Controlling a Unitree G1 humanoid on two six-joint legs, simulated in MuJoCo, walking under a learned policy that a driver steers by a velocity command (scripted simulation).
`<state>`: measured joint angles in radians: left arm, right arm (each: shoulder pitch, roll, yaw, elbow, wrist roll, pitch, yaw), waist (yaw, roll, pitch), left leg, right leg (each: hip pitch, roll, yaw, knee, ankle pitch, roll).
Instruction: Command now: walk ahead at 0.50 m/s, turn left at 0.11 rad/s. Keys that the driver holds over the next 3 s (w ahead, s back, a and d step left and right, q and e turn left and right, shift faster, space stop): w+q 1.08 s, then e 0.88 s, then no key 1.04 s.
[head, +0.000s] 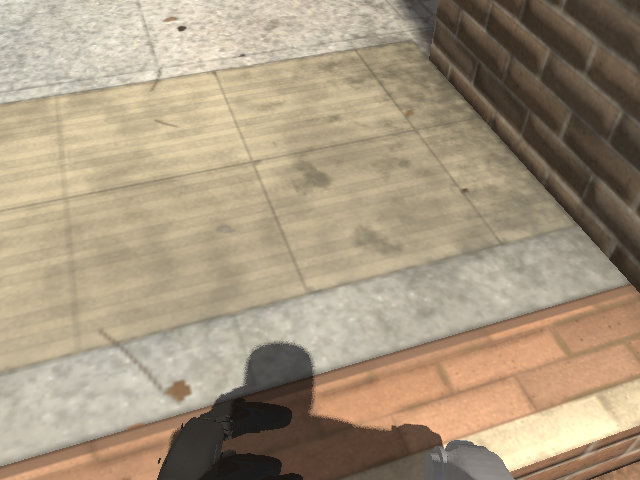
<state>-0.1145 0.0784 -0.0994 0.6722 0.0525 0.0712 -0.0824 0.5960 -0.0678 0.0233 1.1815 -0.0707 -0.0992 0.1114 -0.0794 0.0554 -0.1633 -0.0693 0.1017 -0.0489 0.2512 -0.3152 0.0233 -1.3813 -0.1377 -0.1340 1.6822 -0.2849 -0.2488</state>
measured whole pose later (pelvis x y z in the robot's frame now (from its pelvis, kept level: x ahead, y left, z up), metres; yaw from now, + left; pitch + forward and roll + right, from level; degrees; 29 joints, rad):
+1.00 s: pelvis +0.52 +0.04 +0.37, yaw +30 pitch +6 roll +1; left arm 0.00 0.19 0.00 0.79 0.07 -0.08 -0.03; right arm 0.42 -0.16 -0.02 1.01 -0.02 -0.15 0.05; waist -0.06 0.00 -0.15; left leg -0.27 -0.15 -0.19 0.60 -0.42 0.08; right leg -0.92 -0.10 0.04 1.04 -0.11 0.05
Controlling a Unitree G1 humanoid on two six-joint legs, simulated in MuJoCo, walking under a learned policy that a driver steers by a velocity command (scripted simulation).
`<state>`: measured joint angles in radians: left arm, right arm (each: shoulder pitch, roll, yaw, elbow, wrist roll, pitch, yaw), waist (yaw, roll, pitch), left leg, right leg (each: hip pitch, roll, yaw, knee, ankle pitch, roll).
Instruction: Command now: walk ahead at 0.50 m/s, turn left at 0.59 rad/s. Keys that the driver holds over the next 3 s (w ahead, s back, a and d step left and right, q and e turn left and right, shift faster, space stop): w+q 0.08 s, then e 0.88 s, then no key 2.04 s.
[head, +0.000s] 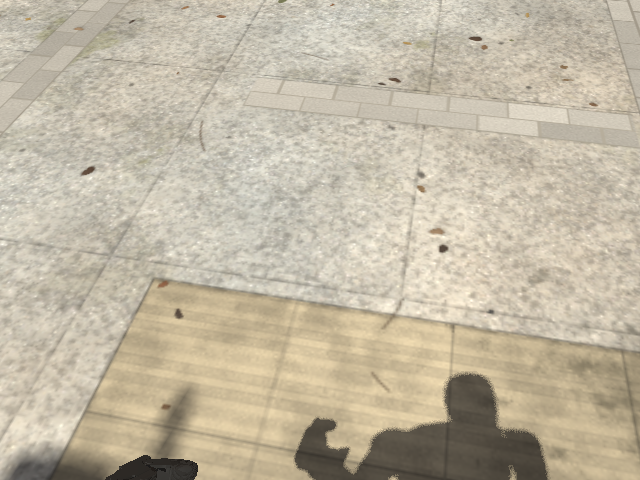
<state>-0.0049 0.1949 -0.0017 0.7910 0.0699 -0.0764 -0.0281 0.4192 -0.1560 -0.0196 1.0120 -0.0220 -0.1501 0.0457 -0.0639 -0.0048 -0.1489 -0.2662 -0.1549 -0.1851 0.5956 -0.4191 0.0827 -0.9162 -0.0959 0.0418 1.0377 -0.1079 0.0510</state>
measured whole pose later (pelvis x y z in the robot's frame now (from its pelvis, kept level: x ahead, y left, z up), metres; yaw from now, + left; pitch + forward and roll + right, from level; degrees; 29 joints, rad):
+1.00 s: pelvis +0.18 -0.09 +0.00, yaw -18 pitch +3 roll +1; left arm 0.10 0.26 0.09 0.62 0.00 0.04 -0.02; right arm 0.16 -0.28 -0.10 0.72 -0.01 -0.01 -0.05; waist -0.02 0.02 0.04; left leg -0.34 0.16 0.19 0.77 -0.44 -0.06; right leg -0.42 -0.01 -0.05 0.62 -0.25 -0.04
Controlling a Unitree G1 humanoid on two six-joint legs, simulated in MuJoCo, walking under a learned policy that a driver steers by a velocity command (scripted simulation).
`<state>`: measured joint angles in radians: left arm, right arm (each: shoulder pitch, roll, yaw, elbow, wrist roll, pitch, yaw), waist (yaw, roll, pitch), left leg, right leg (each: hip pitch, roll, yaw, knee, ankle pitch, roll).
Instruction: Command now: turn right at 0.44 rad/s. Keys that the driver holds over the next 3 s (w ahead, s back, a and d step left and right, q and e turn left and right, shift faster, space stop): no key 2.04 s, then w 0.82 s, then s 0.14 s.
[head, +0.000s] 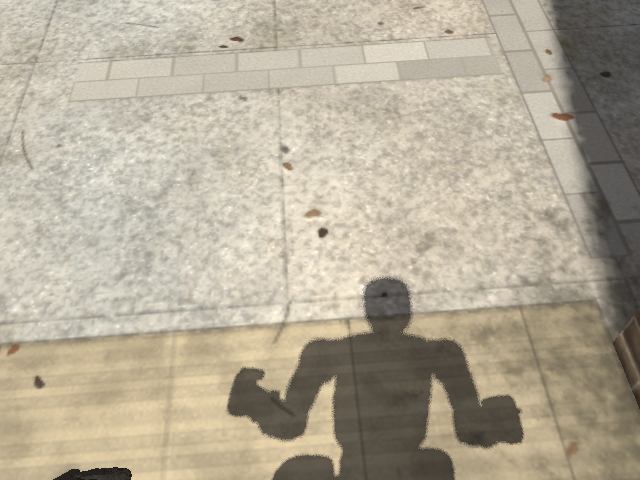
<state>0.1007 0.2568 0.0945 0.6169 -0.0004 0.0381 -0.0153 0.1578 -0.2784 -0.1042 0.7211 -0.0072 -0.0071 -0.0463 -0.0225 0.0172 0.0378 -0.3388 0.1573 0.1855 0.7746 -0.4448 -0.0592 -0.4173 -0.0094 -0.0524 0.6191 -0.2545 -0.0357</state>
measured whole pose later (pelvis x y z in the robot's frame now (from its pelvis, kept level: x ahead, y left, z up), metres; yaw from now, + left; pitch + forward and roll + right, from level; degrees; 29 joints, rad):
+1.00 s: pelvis +0.01 +0.01 +0.00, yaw -5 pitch -1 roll +1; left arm 0.18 0.16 0.04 0.69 0.01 -0.01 0.01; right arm 0.26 -0.16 -0.04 0.69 -0.01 -0.02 -0.02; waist 0.00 -0.01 0.01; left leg -0.25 0.00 0.02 0.64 -0.37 0.00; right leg -0.36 0.01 0.02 0.65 -0.27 -0.01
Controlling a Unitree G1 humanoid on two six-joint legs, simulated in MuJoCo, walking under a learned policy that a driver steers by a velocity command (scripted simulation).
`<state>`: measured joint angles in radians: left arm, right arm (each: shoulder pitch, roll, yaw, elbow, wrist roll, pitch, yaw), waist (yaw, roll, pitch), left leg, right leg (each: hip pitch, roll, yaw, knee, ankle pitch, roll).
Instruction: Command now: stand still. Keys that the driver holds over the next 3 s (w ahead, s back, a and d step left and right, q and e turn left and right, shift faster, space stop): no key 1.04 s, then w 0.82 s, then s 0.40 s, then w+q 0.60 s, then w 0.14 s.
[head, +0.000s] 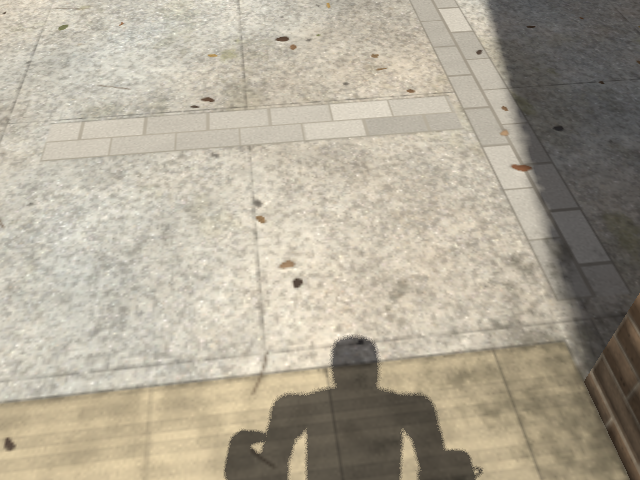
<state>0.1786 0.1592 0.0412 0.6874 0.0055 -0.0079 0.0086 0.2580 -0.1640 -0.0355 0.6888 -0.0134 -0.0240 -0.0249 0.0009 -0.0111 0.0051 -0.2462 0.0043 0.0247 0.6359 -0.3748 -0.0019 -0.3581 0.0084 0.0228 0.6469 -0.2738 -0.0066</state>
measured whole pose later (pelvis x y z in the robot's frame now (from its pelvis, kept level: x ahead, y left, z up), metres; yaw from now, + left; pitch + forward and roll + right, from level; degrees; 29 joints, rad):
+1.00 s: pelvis +0.02 +0.02 +0.01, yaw +0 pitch -1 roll +0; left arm 0.22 0.17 0.05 0.97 -0.01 0.02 0.06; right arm 0.34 -0.16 -0.02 0.84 -0.01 -0.03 -0.03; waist 0.00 -0.01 0.01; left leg -0.16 -0.02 0.03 0.50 -0.33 0.02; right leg -0.28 -0.02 0.04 0.53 -0.24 0.02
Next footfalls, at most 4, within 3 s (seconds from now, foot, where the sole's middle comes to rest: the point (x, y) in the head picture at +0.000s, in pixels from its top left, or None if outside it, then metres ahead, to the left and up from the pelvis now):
1.82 left None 0.49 0.11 -0.76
2.24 right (380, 451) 0.59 -0.10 -0.76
2.62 left None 0.49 0.15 -0.76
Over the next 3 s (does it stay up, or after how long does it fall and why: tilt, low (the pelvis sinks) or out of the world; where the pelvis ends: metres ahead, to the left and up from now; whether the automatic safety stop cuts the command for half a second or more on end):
stays up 0.63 0.09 0.02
